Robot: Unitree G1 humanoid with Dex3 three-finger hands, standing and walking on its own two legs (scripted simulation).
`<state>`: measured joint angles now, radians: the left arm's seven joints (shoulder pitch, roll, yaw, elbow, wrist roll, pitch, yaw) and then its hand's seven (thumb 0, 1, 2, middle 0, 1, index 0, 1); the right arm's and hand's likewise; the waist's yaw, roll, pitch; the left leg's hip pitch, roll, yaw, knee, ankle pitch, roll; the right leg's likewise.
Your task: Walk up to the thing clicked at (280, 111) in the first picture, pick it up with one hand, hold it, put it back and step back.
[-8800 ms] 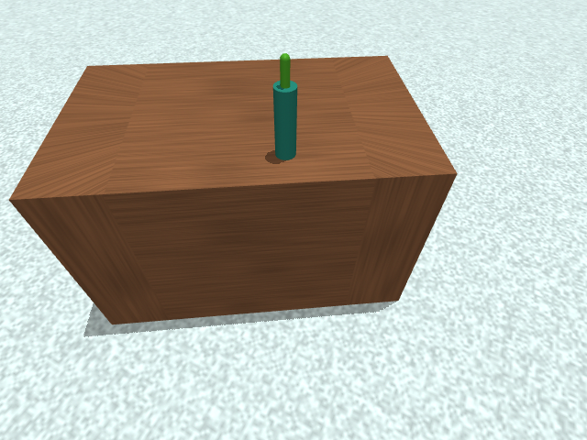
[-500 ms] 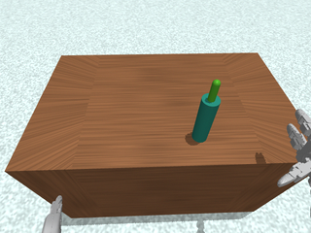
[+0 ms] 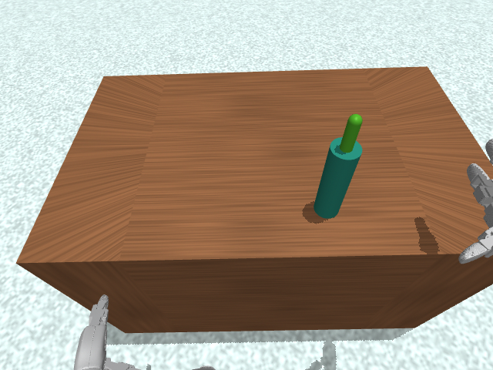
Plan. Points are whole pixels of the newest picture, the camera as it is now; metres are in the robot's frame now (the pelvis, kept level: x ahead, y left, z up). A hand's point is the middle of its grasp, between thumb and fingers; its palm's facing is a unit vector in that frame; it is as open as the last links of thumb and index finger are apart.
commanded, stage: go down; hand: right
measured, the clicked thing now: (338, 170) +0.47 -0.13 +0.02
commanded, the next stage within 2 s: approach in 1.82 s
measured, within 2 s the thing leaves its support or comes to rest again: neither
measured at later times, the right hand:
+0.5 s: hand (478, 187) +0.38 -0.31 +0.09, palm faces +0.02 +1.00 +0.00, open 17.6 cm
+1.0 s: hand (479, 169) +0.42 -0.33 +0.09, palm faces +0.02 +1.00 +0.00, open 17.5 cm
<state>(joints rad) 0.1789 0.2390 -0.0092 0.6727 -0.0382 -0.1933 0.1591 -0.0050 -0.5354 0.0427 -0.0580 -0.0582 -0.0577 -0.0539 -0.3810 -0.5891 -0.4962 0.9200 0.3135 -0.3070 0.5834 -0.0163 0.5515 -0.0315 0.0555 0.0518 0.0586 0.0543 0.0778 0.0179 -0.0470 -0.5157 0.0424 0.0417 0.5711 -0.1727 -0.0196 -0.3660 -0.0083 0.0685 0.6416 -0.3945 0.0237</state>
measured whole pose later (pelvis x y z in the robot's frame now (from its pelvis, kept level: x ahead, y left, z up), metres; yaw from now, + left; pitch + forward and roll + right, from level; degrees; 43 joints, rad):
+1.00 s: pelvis -0.02 -0.01 -0.03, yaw +1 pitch +15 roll +2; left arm 0.28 0.26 -0.07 0.41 -0.02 -0.25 0.12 -0.01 -0.56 0.07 -0.06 -0.06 -0.05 -0.06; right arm -0.72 -0.82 -0.54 1.16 0.20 -0.23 0.60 -0.02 0.56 -0.03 0.06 0.05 0.06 0.05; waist 0.15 0.03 -0.13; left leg -0.83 0.04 0.03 0.79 -0.23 -0.03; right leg -0.69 -0.01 0.06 0.93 -0.50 0.02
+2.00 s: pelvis -0.01 +0.00 -0.04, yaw +1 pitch +16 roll +2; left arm 0.31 0.28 -0.07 0.33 -0.02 -0.22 0.09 -0.01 -0.55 0.06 -0.05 -0.05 -0.05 -0.05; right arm -0.72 -0.85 -0.59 1.19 0.19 -0.23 0.65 -0.02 0.57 -0.04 0.05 0.05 0.06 0.05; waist 0.16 0.03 -0.12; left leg -0.86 0.03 0.04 0.84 -0.26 -0.02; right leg -0.73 -0.01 0.08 0.96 -0.52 0.03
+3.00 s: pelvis -0.02 +0.00 -0.07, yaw +2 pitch +21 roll +0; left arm 0.43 0.25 0.03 -0.01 0.03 -0.15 0.01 -0.01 -0.53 0.03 -0.05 -0.05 -0.06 -0.04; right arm -0.73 -0.40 -0.41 1.05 0.09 -0.42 0.23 -0.02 0.61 -0.02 0.04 0.05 0.05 0.05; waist 0.21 0.04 -0.13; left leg -1.08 0.03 0.01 1.05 -0.32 -0.02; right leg -0.92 -0.01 0.05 1.15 -0.59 0.03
